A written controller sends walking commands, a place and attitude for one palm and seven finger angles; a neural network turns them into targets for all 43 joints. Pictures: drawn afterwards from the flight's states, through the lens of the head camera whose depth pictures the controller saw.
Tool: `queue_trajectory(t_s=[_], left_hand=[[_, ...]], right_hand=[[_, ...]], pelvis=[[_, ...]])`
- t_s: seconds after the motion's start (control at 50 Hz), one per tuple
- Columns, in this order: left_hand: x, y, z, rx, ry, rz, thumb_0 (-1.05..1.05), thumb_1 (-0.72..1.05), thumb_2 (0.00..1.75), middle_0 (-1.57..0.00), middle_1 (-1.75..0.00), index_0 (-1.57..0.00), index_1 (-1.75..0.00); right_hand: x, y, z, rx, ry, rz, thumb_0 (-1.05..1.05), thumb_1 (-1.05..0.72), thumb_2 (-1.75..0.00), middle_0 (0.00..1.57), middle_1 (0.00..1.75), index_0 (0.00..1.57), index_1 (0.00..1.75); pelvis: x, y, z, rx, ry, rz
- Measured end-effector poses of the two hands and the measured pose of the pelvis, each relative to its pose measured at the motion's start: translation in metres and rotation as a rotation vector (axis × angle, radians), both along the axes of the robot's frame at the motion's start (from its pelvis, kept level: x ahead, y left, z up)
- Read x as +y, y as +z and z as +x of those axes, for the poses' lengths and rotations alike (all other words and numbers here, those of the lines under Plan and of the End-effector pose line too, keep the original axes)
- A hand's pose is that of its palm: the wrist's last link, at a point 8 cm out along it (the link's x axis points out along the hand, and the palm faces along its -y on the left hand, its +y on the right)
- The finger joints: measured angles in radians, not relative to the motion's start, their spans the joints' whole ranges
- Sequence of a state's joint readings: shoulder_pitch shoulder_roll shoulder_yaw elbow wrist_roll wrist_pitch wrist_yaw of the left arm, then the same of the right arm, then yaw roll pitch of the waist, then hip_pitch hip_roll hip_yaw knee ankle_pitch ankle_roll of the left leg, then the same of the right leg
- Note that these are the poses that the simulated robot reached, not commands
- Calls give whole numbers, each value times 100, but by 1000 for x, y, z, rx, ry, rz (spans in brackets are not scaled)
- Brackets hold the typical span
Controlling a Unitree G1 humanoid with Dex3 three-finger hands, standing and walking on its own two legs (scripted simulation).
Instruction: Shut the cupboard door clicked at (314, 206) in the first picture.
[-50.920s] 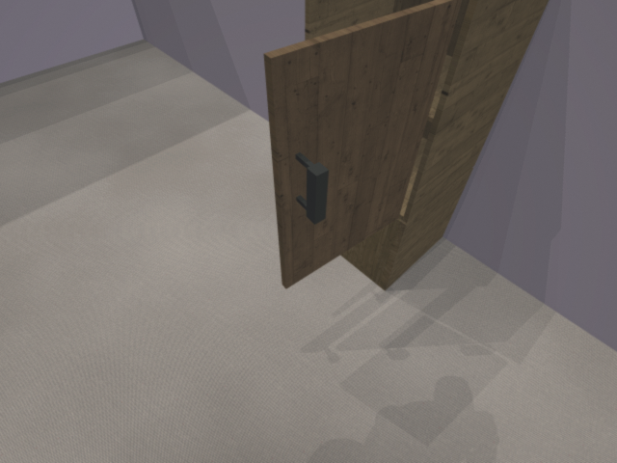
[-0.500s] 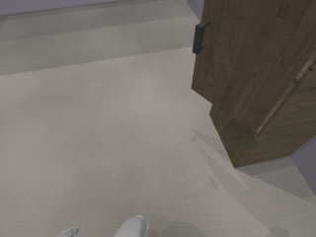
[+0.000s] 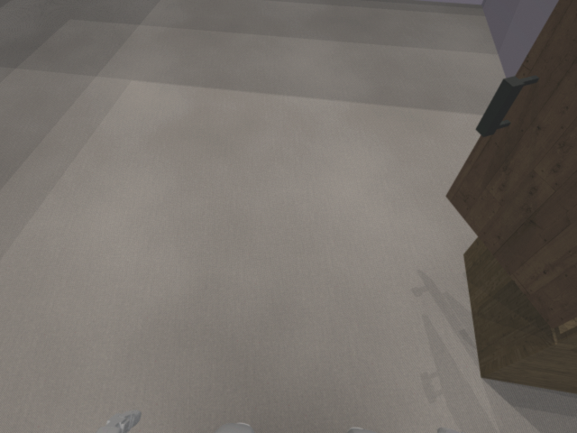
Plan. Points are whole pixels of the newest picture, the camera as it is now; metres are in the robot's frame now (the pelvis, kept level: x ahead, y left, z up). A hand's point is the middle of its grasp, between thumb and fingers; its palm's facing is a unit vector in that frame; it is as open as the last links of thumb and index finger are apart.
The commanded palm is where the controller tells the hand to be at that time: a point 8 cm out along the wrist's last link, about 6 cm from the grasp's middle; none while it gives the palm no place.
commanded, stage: walk to a spot facing it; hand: left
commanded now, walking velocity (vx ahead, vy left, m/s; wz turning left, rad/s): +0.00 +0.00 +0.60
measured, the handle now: (507, 105) +0.72 -0.39 +0.02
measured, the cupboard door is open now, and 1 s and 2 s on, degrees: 29 29 29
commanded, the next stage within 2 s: turn to face it in 1.42 s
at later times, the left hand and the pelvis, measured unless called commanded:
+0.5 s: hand out of the picture +0.03 +0.23 -0.16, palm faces +0.33 -0.91 -0.23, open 7.4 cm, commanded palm none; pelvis +0.02 +0.01 +0.01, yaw +18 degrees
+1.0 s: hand out of the picture +0.01 +0.16 -0.15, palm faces +0.64 -0.74 -0.21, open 7.4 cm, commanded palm none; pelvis +0.13 +0.02 +0.02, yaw +39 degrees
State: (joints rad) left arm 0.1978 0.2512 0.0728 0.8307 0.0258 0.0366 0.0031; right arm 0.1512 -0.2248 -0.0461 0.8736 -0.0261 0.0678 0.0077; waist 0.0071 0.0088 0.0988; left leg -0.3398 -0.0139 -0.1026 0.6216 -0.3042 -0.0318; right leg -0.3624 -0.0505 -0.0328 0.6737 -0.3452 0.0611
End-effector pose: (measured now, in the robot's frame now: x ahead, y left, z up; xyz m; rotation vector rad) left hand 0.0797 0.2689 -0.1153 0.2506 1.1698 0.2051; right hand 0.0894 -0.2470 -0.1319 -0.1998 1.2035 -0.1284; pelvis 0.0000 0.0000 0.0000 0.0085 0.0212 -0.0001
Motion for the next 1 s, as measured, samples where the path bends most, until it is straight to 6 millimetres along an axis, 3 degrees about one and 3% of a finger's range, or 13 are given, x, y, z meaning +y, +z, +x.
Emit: queue_trajectory(t_s=[0.06, 0.18, 0.26, 0.36, 0.42, 0.56, 0.7, 0.76, 0.84, 0.92, 1.0], left_hand=[[-10, 2, -5, -27, 25, 17, 0, 91, 90, -20, -30, -20, -30], [-26, 3, -26, 13, 103, -20, 0, 91, 90, -20, -30, -20, -30], [-25, -8, -42, 23, 172, -62, 0, 90, 90, -20, -30, -20, -30], [-10, -34, -71, 57, 275, -101, 0, 90, 90, -20, -30, -20, -30], [-2, -32, -80, 95, 312, -97, 1, 91, 90, -20, -30, -20, -30], [7, -6, -65, 25, 350, -72, 1, 91, 90, -20, -30, -20, -29], [1, 10, -31, -77, 362, -13, 1, 91, 90, -20, -30, -20, -29], [-9, 14, -33, -100, 419, 8, 1, 91, 90, -20, -30, -20, -30], [-29, 16, -52, -39, 518, -20, 0, 91, 90, -20, -30, -20, -30], [-54, 9, -77, 47, 617, -79, 0, 91, 90, -20, -30, -20, -30], [-79, -3, -105, 147, 732, -154, 0, 91, 90, -20, -30, -20, -30]], right_hand=[[-11, -8, 11, 6, 19, 7, 0, -90, -90, 20, 30, 21, 30], [-12, 5, 34, 15, 75, 4, 0, -91, -90, 20, 30, 20, 30], [2, 12, 53, 19, 151, -12, 0, -91, -90, 20, 30, 20, 30], [27, 13, 79, -23, 253, -47, 0, -91, -90, 20, 30, 20, 30], [36, 19, 82, -31, 282, -59, 0, -91, -90, 20, 30, 20, 30], [39, 23, 77, 27, 326, -45, 0, -91, -90, 20, 30, 21, 30], [15, 1, 84, 120, 346, -17, 0, -90, -90, 20, 30, 21, 30], [10, -5, 104, 158, 387, -25, 0, -90, -90, 20, 30, 21, 30], [23, 4, 148, 141, 451, -19, 1, -91, -90, 20, 30, 20, 30], [55, 13, 201, 97, 540, -9, 1, -91, -90, 19, 30, 20, 30], [110, 16, 256, 47, 664, -2, 1, -91, -90, 19, 30, 20, 29]], pelvis=[[-8, -4, 2, -3, 45, 3], [-12, 7, 11, -10, 129, 15], [-7, 6, 15, -10, 193, 12], [6, -7, 18, -8, 255, -8], [8, -2, 19, -7, 277, -11], [5, 13, 28, -3, 345, -27], [-13, 6, 58, 4, 429, -9], [-16, 5, 72, -4, 485, -5], [-10, 15, 94, -4, 550, 6], [1, 19, 114, -6, 619, 14], [19, 15, 130, -14, 682, 7]])
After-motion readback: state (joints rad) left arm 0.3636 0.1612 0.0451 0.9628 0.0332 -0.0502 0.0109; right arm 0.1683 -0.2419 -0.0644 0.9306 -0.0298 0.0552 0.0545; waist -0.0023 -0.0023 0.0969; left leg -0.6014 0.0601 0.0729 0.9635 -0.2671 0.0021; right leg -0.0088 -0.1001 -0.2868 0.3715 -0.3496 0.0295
